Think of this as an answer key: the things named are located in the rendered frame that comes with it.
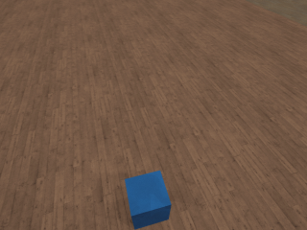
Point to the carton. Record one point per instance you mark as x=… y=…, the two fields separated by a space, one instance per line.
x=148 y=199

